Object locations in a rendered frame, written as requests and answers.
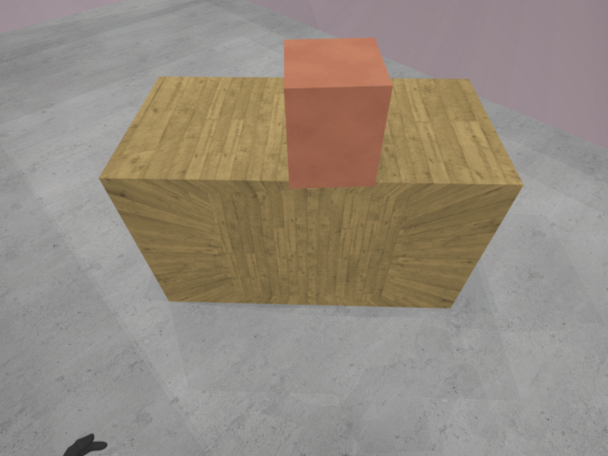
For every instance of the robot left hand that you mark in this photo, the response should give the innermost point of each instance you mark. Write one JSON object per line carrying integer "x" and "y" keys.
{"x": 84, "y": 445}

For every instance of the pedestal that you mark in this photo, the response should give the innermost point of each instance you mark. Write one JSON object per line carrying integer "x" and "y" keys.
{"x": 201, "y": 181}

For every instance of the carton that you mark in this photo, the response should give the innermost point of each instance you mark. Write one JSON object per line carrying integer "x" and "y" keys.
{"x": 337, "y": 98}

